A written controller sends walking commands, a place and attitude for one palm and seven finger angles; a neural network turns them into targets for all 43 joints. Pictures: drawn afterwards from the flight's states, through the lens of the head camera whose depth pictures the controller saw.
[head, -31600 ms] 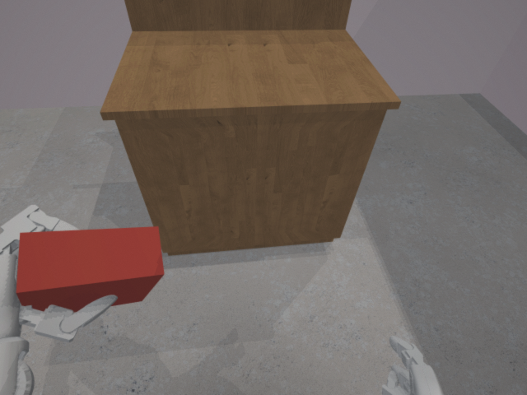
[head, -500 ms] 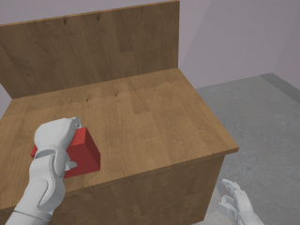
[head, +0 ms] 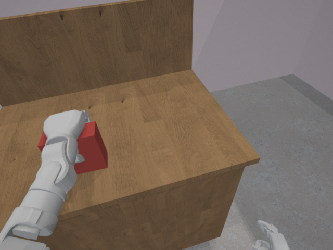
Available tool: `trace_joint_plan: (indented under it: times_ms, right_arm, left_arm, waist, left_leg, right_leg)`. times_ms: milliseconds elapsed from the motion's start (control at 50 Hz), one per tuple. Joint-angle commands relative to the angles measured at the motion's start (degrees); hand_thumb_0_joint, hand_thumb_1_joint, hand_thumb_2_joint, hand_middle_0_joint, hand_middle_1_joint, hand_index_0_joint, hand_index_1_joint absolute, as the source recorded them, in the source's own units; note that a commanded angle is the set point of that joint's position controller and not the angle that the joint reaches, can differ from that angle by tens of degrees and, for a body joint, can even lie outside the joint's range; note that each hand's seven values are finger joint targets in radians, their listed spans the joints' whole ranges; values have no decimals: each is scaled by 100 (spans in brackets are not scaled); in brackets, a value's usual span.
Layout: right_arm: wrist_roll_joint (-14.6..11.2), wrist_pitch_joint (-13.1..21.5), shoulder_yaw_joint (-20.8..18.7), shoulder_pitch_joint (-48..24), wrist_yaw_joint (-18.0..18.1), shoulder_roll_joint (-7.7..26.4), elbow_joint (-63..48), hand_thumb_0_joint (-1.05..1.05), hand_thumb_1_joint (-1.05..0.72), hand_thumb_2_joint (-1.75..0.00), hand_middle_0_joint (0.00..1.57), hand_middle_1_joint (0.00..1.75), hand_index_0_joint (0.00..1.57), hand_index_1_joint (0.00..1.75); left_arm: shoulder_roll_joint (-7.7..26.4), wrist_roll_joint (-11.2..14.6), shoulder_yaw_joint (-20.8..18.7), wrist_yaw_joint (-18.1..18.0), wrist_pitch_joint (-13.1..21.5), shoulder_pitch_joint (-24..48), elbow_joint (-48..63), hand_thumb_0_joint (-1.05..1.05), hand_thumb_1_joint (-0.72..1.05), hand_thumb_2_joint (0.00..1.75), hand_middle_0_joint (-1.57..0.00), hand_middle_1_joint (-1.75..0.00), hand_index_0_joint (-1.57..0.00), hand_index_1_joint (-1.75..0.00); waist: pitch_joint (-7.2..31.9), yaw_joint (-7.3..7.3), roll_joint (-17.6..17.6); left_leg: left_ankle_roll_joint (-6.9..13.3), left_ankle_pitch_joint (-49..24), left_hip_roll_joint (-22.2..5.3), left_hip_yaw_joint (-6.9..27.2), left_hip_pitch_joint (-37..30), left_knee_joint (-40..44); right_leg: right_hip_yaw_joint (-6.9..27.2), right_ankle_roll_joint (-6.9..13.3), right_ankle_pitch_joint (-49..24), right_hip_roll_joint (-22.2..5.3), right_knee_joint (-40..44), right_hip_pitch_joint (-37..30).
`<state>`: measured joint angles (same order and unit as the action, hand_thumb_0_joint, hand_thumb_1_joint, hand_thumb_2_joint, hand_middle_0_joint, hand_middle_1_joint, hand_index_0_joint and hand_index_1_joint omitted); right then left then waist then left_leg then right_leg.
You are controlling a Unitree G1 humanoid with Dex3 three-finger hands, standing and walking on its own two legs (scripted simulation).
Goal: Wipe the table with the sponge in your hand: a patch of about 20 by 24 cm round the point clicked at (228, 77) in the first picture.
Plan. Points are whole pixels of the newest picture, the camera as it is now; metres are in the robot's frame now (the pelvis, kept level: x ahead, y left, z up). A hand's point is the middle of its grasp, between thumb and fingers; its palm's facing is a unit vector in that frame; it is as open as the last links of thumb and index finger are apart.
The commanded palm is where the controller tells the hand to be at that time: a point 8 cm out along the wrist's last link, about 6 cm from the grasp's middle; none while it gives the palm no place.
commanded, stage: wipe forward along the middle lane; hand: left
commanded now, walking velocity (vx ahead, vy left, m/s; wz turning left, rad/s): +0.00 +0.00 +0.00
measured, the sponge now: (80, 155) +0.33 +0.28 +0.06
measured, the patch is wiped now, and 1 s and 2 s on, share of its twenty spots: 1.00 1.00 1.00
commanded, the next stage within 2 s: slide back across to the first lane in 1.04 s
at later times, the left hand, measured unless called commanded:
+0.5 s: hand (77, 126) +0.38 +0.29 +0.11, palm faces -0.06 -0.02 -1.00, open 9.8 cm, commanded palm +0.36 +0.29 +0.14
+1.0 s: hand (76, 116) +0.42 +0.31 +0.11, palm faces -0.09 -0.02 -1.00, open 9.8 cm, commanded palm +0.41 +0.31 +0.14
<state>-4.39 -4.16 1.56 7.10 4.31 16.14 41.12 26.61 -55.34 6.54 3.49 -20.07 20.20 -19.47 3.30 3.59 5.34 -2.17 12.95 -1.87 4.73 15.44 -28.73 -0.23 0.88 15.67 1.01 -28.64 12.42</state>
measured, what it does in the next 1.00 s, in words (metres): stands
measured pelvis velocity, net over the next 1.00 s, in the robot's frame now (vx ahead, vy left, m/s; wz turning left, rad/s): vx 0.01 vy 0.02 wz -0.01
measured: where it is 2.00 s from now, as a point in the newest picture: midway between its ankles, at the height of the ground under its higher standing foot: outside the picture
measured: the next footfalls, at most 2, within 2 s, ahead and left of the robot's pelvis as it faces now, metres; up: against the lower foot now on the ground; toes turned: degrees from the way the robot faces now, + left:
none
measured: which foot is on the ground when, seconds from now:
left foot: down 0.00-1.00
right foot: down 0.00-1.00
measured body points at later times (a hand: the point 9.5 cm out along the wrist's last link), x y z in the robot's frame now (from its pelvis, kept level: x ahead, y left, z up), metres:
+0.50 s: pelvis +0.00 +0.01 +0.00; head +0.00 -0.02 +0.45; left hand +0.38 +0.29 +0.17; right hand +0.16 -0.24 -0.12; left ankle +0.03 +0.15 -0.74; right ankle +0.00 -0.11 -0.74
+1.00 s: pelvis +0.01 +0.02 +0.00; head +0.03 +0.00 +0.45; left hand +0.42 +0.31 +0.17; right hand +0.12 -0.25 -0.13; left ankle +0.03 +0.15 -0.74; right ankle +0.00 -0.11 -0.74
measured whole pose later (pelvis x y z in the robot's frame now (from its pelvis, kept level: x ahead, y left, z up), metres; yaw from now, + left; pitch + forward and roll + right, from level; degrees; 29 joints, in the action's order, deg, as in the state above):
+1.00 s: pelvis +0.01 +0.02 +0.00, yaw -1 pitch +6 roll -1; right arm -4.5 -7.1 0.3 12.2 3.9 16.1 41.2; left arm 31.2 -58.6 2.5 1.4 -10.7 40.7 -47.3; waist 5.2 -0.2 3.6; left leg -1.4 13.5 -1.5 4.0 23.6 -30.8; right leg 0.5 -0.4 14.9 0.6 -28.2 19.7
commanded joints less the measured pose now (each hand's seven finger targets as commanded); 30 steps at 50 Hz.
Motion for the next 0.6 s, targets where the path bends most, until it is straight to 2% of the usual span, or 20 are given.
trace_joint_plan:
  times_ms: [0,60,80,100,140,160,180,200,220,240,260,280,300,340,380,400,440,480,540,580]
  right_arm:
    - [9,227,-238,-872,17,649,-975,0,-90,-90,20,30,20,30]
    - [-2,191,-275,-778,-4,679,-965,0,-90,-90,20,30,20,30]
    - [11,181,-299,-746,-3,698,-949,0,-90,-90,20,30,20,30]
    - [1,181,-293,-722,7,677,-988,0,-90,-90,20,30,20,30]
    - [-7,158,-304,-664,11,698,-952,0,-90,-90,20,30,20,30]
    - [1,150,-308,-643,15,712,-935,0,-90,-90,20,30,20,30]
    - [9,132,-328,-590,21,753,-877,0,-90,-90,20,30,20,30]
    - [-10,132,-312,-602,28,701,-948,0,-90,-90,20,30,20,30]
    - [-8,125,-317,-551,30,715,-893,0,-90,-90,20,30,20,30]
    - [-10,117,-315,-553,24,718,-894,0,-90,-90,20,30,20,30]
    - [-9,106,-326,-518,22,719,-886,0,-90,-90,20,30,20,30]
    - [-2,88,-323,-524,22,742,-864,0,-90,-90,20,30,20,30]
    - [-8,92,-326,-479,20,711,-890,0,-90,-90,20,30,20,30]
    - [-14,76,-313,-451,25,732,-846,0,-90,-90,20,30,20,30]
    - [-8,60,-300,-429,48,738,-832,0,-90,-90,20,30,20,30]
    - [-15,58,-312,-336,47,735,-798,0,-90,-90,20,30,20,30]
    - [-14,57,-314,-295,43,723,-824,0,-90,-90,20,30,20,30]
    - [4,36,-320,-240,52,754,-795,0,-90,-90,20,30,20,30]
    - [-2,6,-343,-145,28,740,-827,0,-90,-90,20,30,20,30]
    - [12,-6,-352,-127,15,738,-840,0,-90,-90,20,30,20,30]
  left_arm:
    - [993,-200,-233,-69,100,1378,-8,0,10,130,-120,-160,-120,-160]
    - [969,-200,-223,-69,169,1468,-163,0,10,130,-120,-160,-120,-160]
    - [1202,-231,-445,-88,203,1472,-163,0,10,130,-120,-160,-120,-160]
    - [990,-215,-234,-97,235,1620,-173,0,10,130,-120,-160,-120,-160]
    - [1025,-180,-291,-122,269,1617,-379,0,10,130,-120,-160,-120,-160]
    - [1113,-170,-353,-129,286,1675,-409,0,10,130,-120,-160,-120,-160]
    - [1463,-210,-661,-164,308,1726,-503,0,10,130,-120,-160,-120,-160]
    - [1111,-179,-325,-163,329,1835,-483,0,10,130,-120,-160,-120,-160]
    - [1206,-199,-435,-180,325,1808,-638,0,10,130,-120,-160,-120,-160]
    - [1084,-216,-282,-178,354,1988,-609,0,10,130,-120,-160,-120,-160]
    - [1167,-232,-363,-186,352,1951,-703,0,10,130,-120,-160,-120,-160]
    - [1413,-269,-551,-201,367,2036,-700,0,10,130,-120,-160,-120,-160]
    - [1188,-280,-330,-213,384,2156,-731,0,10,130,-120,-160,-120,-160]
    - [1249,-284,-337,-201,385,2305,-958,0,10,130,-120,-160,-120,-160]
    - [1499,-335,-477,-189,420,2661,-1020,0,10,130,-120,-160,-120,-160]
    - [1383,-381,-336,-198,433,2778,-1208,0,10,130,-120,-160,-120,-160]
    - [1255,-367,-249,-195,480,2788,-1284,0,10,130,-120,-160,-120,-160]
    - [1634,-397,-572,-205,555,2912,-1398,0,10,130,-120,-160,-120,-160]
    - [1348,-424,-358,-221,622,2808,-1529,0,10,130,-120,-160,-120,-160]
    - [1490,-421,-505,-243,684,2915,-1456,0,10,130,-120,-160,-120,-160]
  waist:
    - [603,-29,-629]
    - [626,-63,-699]
    - [723,-27,-629]
    - [737,-78,-717]
    - [682,-106,-848]
    - [741,-96,-886]
    - [796,-74,-889]
    - [794,-116,-881]
    - [752,-117,-885]
    - [766,-170,-853]
    - [800,-140,-856]
    - [808,-114,-639]
    - [875,-154,-709]
    - [746,-213,-826]
    - [767,-214,-644]
    - [791,-265,-683]
    - [880,-271,-710]
    - [1058,-224,-680]
    - [1137,-256,-733]
    - [1269,-228,-531]
  left_leg:
    - [425,-369,419,-431,-236,276]
    - [430,-378,407,-430,-208,238]
    - [419,-403,404,-392,-241,273]
    - [439,-422,417,-425,-222,226]
    - [440,-388,405,-433,-165,216]
    - [448,-403,411,-449,-166,188]
    - [430,-441,396,-413,-162,215]
    - [447,-441,422,-456,-138,194]
    - [439,-441,400,-435,-130,199]
    - [439,-448,406,-456,-134,186]
    - [442,-463,404,-441,-133,187]
    - [423,-477,399,-413,-140,230]
    - [441,-485,415,-434,-143,199]
    - [445,-376,399,-435,-81,202]
    - [436,-333,398,-385,-69,262]
    - [444,-348,403,-411,-84,213]
    - [447,-369,401,-415,-85,197]
    - [445,-492,399,-385,-73,196]
    - [439,-616,393,-416,-73,124]
    - [437,-742,390,-393,-100,128]
  right_leg:
    - [-87,215,-613,140,649,148]
    - [-94,215,-686,146,634,215]
    - [-55,244,-663,158,648,170]
    - [-97,220,-708,152,624,185]
    - [-91,203,-738,151,643,240]
    - [-74,191,-813,143,636,214]
    - [-31,218,-842,155,627,177]
    - [-79,189,-863,142,616,184]
    - [-95,199,-823,155,613,247]
    - [-86,191,-879,148,620,286]
    - [-90,197,-883,148,610,273]
    - [-54,234,-834,152,627,267]
    - [-108,214,-834,152,591,255]
    - [-105,197,-736,150,642,365]
    - [-82,226,-612,150,671,413]
    - [-129,219,-596,157,620,451]
    - [-135,214,-660,146,626,446]
    - [-88,237,-833,142,612,338]
    - [-139,226,-1006,145,543,353]
    - [-107,256,-1163,142,532,303]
